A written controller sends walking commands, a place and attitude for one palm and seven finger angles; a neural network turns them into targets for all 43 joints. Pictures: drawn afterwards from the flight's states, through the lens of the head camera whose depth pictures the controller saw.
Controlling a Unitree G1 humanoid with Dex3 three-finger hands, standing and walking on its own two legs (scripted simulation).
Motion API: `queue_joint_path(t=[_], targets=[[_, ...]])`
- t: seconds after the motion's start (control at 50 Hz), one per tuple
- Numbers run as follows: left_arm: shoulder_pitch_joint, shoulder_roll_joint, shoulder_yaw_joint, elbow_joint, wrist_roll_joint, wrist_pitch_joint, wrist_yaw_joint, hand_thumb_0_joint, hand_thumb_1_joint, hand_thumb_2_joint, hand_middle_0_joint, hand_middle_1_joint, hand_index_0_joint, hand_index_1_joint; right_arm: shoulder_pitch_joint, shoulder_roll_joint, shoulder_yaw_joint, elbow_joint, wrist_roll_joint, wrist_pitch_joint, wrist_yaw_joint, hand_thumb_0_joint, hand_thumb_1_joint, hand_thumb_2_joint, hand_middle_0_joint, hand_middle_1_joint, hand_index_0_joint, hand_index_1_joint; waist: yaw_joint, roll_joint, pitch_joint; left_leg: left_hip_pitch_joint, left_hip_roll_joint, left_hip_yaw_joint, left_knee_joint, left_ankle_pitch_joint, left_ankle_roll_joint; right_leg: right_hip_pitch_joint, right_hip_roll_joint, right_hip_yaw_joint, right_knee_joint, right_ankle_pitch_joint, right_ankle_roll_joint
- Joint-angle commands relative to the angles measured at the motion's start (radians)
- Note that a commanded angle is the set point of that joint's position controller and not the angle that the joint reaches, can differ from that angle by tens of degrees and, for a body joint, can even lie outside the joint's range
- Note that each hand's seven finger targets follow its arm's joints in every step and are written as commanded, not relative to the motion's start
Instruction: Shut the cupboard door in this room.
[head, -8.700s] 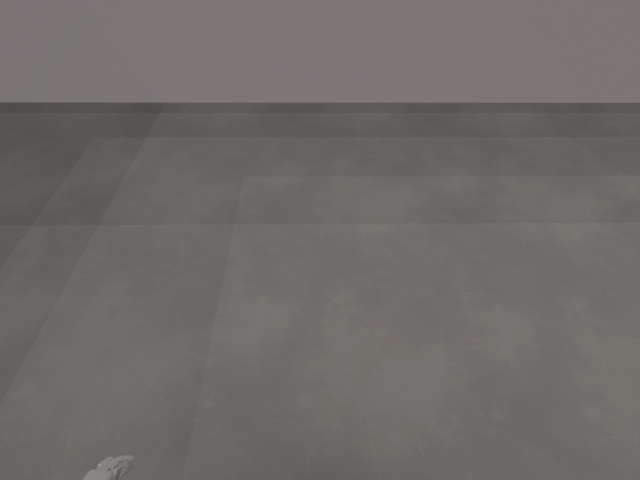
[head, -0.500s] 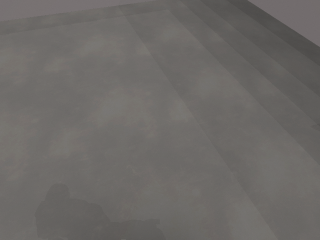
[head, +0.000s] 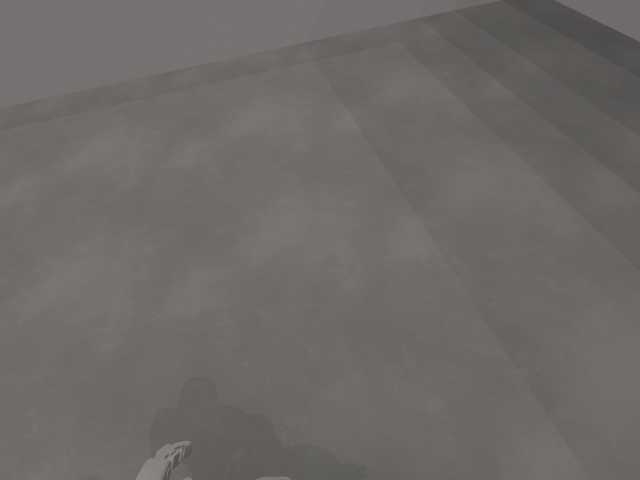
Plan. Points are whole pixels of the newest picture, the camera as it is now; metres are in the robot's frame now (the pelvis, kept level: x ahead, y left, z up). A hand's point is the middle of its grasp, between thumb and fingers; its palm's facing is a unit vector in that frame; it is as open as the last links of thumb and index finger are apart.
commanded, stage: turn or walk to find it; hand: left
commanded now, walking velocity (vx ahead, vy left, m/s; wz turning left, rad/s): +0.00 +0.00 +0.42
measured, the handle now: out of the picture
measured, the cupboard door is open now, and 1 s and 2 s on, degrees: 82 82 82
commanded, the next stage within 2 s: none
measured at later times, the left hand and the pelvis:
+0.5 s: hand out of the picture -0.08 +0.20 -0.18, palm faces +0.30 -0.93 -0.23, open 7.4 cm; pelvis -0.03 +0.01 +0.00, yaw +15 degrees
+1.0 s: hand out of the picture -0.01 +0.24 -0.14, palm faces +0.39 -0.88 -0.26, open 7.4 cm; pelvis -0.05 +0.00 +0.01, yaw +25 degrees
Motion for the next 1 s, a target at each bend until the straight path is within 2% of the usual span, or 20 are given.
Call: queue_joint_path(t=[0.0,0.04,0.08,0.14,0.26,0.36,0.42,0.44,0.46,0.48,0.5,0.52,0.54,0.56,0.6,0.66,0.76,0.88,0.94,0.98], targets=[[0.006,0.2,0.055,-0.069,-0.003,-0.005,0.024,0.0,0.9,0.9,-0.2,-0.3,-0.2,-0.3,-0.007,-0.09,-0.031,-0.06,-0.006,-0.003,0.015,0.0,-0.9,-0.9,0.2,0.3,0.2,0.3,0.022,-0.214,0.008,-0.168,0.052,-0.011,0.423,0.044,-0.007,-0.008,-0.302,0.242,-0.37,0.051,-0.057],[-0.001,0.166,0.044,-0.07,-0.005,-0.014,0.019,0.0,0.9,0.9,-0.2,-0.3,-0.2,-0.3,0.042,-0.073,-0.027,-0.034,-0.007,0.0,0.022,0.0,-0.9,-0.9,0.2,0.3,0.2,0.3,0.004,-0.223,0.006,-0.17,0.053,0.019,0.449,0.135,-0.026,0.007,-0.244,0.121,-0.357,0.108,-0.028],[0.038,0.156,0.041,-0.057,-0.006,-0.018,0.02,0.0,0.9,0.9,-0.2,-0.3,-0.2,-0.3,0.041,-0.076,-0.027,-0.026,-0.005,0.001,0.023,0.0,-0.9,-0.9,0.2,0.3,0.2,0.3,0.017,-0.245,-0.005,-0.182,0.06,0.026,0.441,0.171,-0.041,0.053,-0.235,0.089,-0.356,0.15,-0.023],[0.109,0.157,0.044,-0.034,-0.005,-0.02,0.023,0.0,0.9,0.9,-0.2,-0.3,-0.2,-0.3,0.003,-0.075,-0.022,-0.031,-0.006,0.003,0.02,0.0,-0.9,-0.9,0.2,0.3,0.2,0.3,0.046,-0.221,-0.02,-0.202,0.076,0.032,0.4,0.159,-0.055,0.125,-0.263,0.095,-0.343,0.211,-0.044],[0.18,0.185,0.053,0.006,0.005,-0.019,0.028,0.0,0.9,0.9,-0.2,-0.3,-0.2,-0.3,-0.066,-0.062,-0.006,-0.043,-0.002,-0.001,0.015,0.0,-0.9,-0.9,0.2,0.3,0.2,0.3,0.076,-0.188,-0.057,-0.178,0.102,0.064,0.24,0.052,-0.057,0.216,-0.328,0.088,-0.304,0.357,-0.098],[0.191,0.224,0.065,0.031,0.014,-0.009,0.025,0.0,0.9,0.9,-0.2,-0.3,-0.2,-0.3,-0.113,-0.041,0.012,-0.065,0.01,-0.017,0.015,0.0,-0.9,-0.9,0.2,0.3,0.2,0.3,0.092,-0.227,-0.079,-0.051,0.099,0.131,0.001,-0.022,-0.032,0.189,-0.359,0.058,-0.253,0.432,-0.126],[0.181,0.235,0.069,0.044,0.014,-0.003,0.02,0.0,0.9,0.9,-0.2,-0.3,-0.2,-0.3,-0.077,-0.039,0.015,-0.063,0.013,-0.029,0.012,0.0,-0.9,-0.9,0.2,0.3,0.2,0.3,0.069,-0.239,-0.109,0.06,0.08,0.173,-0.165,0.043,-0.015,0.159,-0.35,0.017,-0.191,0.439,-0.095],[0.166,0.234,0.07,0.048,0.009,-0.001,0.018,0.0,0.9,0.9,-0.2,-0.3,-0.2,-0.3,-0.048,-0.046,0.014,-0.058,0.012,-0.033,0.012,0.0,-0.9,-0.9,0.2,0.3,0.2,0.3,0.048,-0.227,-0.121,0.128,0.078,0.179,-0.255,0.127,-0.009,0.126,-0.335,-0.011,-0.152,0.397,-0.066],[0.154,0.226,0.069,0.046,0.0,0.005,0.015,0.0,0.9,0.9,-0.2,-0.3,-0.2,-0.3,-0.015,-0.067,0.008,-0.047,0.01,-0.04,0.014,0.0,-0.9,-0.9,0.2,0.3,0.2,0.3,0.022,-0.161,-0.134,0.234,0.09,0.166,-0.376,0.247,0.003,0.056,-0.306,-0.058,-0.077,0.323,-0.018],[0.156,0.186,0.064,0.03,-0.007,0.013,0.013,0.0,0.9,0.9,-0.2,-0.3,-0.2,-0.3,0.013,-0.137,-0.007,-0.047,0.005,-0.048,0.013,0.0,-0.9,-0.9,0.2,0.3,0.2,0.3,0.005,0.041,-0.146,0.348,0.227,-0.033,-0.472,0.345,0.054,-0.108,-0.212,-0.105,0.099,0.118,0.045],[0.128,0.122,0.044,-0.013,-0.008,0.019,0.009,0.0,0.9,0.9,-0.2,-0.3,-0.2,-0.3,0.04,-0.224,-0.025,-0.053,-0.001,-0.048,0.005,0.0,-0.9,-0.9,0.2,0.3,0.2,0.3,-0.015,0.285,-0.108,0.375,0.438,-0.291,-0.525,0.639,0.171,-0.313,-0.095,-0.1,0.296,-0.302,0.111],[0.074,0.146,0.042,-0.025,0.0,0.032,0.013,0.0,0.9,0.9,-0.2,-0.3,-0.2,-0.3,0.05,-0.24,-0.027,-0.04,-0.003,-0.038,0.0,0.0,-0.9,-0.9,0.2,0.3,0.2,0.3,-0.029,0.168,-0.09,0.276,0.483,-0.25,-0.53,0.594,0.234,-0.27,-0.094,-0.012,0.416,-0.313,0.096],[0.047,0.137,0.045,-0.012,0.005,0.04,0.014,0.0,0.9,0.9,-0.2,-0.3,-0.2,-0.3,0.022,-0.201,-0.018,-0.037,-0.005,-0.044,-0.013,0.0,-0.9,-0.9,0.2,0.3,0.2,0.3,-0.021,0.174,-0.054,0.236,0.412,-0.219,-0.541,0.601,0.215,-0.288,-0.104,0.042,0.451,-0.249,0.097],[0.052,0.144,0.052,0.0,0.002,0.041,0.009,0.0,0.9,0.9,-0.2,-0.3,-0.2,-0.3,-0.031,-0.18,-0.011,-0.05,-0.004,-0.045,-0.019,0.0,-0.9,-0.9,0.2,0.3,0.2,0.3,0.005,0.165,-0.037,0.244,0.373,-0.183,-0.522,0.609,0.203,-0.309,-0.095,0.051,0.492,-0.19,0.101],[0.087,0.146,0.053,0.021,0.001,0.035,-0.001,0.0,0.9,0.9,-0.2,-0.3,-0.2,-0.3,-0.084,-0.156,0.003,-0.072,-0.002,-0.053,-0.02,0.0,-0.9,-0.9,0.2,0.3,0.2,0.3,0.036,0.086,-0.032,0.228,0.313,-0.112,-0.502,0.65,0.181,-0.286,-0.083,0.06,0.52,-0.105,0.109],[0.098,0.143,0.053,0.027,-0.002,0.033,0.0,0.0,0.9,0.9,-0.2,-0.3,-0.2,-0.3,-0.056,-0.153,0.0,-0.07,0.004,-0.061,-0.018,0.0,-0.9,-0.9,0.2,0.3,0.2,0.3,0.036,0.039,-0.059,0.269,0.27,-0.078,-0.499,0.71,0.167,-0.271,-0.067,0.06,0.519,-0.051,0.125],[0.047,0.139,0.053,-0.006,-0.003,0.033,0.007,0.0,0.9,0.9,-0.2,-0.3,-0.2,-0.3,0.001,-0.146,-0.007,-0.063,0.001,-0.061,-0.017,0.0,-0.9,-0.9,0.2,0.3,0.2,0.3,0.019,0.062,-0.074,0.307,0.275,-0.14,-0.495,0.714,0.187,-0.273,-0.059,0.079,0.448,-0.064,0.137],[-0.037,0.116,0.044,-0.05,-0.01,0.028,0.012,0.0,0.9,0.9,-0.2,-0.3,-0.2,-0.3,0.035,-0.15,-0.02,-0.059,-0.009,-0.051,-0.015,0.0,-0.9,-0.9,0.2,0.3,0.2,0.3,-0.007,0.079,-0.086,0.274,0.281,-0.244,-0.462,0.71,0.214,-0.181,-0.021,0.079,0.246,-0.146,0.121],[0.006,0.109,0.043,-0.047,-0.016,0.023,0.013,0.0,0.9,0.9,-0.2,-0.3,-0.2,-0.3,0.01,-0.156,-0.022,-0.066,-0.011,-0.047,-0.013,0.0,-0.9,-0.9,0.2,0.3,0.2,0.3,0.017,0.089,-0.112,0.221,0.253,-0.263,-0.441,0.695,0.2,-0.075,0.01,0.069,0.104,-0.108,0.104],[0.065,0.121,0.046,-0.029,-0.018,0.014,0.016,0.0,0.9,0.9,-0.2,-0.3,-0.2,-0.3,-0.008,-0.148,-0.026,-0.07,-0.005,-0.045,-0.01,0.0,-0.9,-0.9,0.2,0.3,0.2,0.3,0.047,0.079,-0.136,0.155,0.219,-0.253,-0.391,0.65,0.167,0.06,0.017,0.06,-0.079,0.027,0.096]])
